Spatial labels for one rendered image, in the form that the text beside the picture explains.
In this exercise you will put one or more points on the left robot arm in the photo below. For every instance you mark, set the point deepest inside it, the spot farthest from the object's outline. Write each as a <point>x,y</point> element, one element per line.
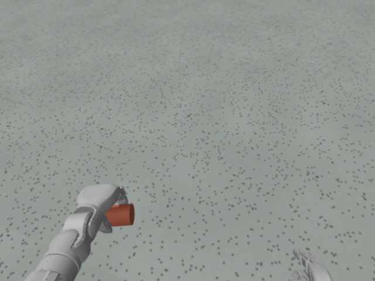
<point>71,247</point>

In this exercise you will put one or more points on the left robot hand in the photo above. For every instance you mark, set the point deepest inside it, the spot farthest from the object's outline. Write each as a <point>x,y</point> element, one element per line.
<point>104,196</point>

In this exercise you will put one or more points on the right robot hand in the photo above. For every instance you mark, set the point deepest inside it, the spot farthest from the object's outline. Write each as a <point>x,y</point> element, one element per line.
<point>316,271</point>

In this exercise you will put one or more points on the can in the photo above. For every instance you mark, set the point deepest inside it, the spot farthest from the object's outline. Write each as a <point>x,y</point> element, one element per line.
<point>121,215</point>

